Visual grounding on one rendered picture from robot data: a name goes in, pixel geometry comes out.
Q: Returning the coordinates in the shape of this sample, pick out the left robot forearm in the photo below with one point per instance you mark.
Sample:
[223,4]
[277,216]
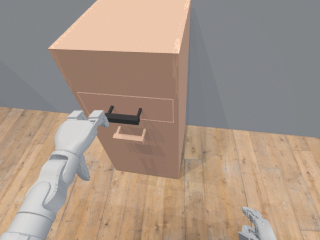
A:
[38,211]

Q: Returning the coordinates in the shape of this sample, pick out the handle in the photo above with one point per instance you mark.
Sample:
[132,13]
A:
[128,138]
[123,118]

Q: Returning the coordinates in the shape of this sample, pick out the left robot hand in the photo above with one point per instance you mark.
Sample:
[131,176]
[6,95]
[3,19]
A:
[77,133]

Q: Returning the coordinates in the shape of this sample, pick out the right robot hand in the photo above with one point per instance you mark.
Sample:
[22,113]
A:
[262,229]

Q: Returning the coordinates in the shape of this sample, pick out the cabinet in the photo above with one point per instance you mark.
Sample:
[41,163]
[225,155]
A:
[132,48]

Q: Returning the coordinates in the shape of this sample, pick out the drawer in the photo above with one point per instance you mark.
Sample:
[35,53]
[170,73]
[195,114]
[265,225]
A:
[159,109]

